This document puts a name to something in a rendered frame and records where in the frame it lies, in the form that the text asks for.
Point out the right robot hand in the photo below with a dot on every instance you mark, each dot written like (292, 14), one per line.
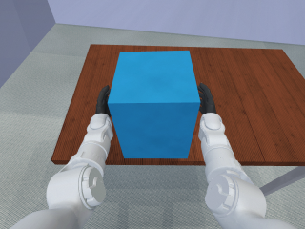
(207, 101)

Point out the right robot upper arm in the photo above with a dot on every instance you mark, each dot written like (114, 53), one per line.
(238, 204)

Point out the carton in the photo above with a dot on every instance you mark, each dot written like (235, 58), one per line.
(154, 104)

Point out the left robot forearm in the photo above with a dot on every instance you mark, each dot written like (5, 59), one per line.
(95, 147)

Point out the right robot forearm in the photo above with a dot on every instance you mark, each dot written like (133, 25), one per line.
(216, 149)

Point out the left robot upper arm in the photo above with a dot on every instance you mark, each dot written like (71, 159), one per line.
(72, 196)

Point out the table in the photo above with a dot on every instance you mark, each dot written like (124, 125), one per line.
(258, 93)

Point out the left robot hand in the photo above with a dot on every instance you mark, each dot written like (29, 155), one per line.
(102, 102)

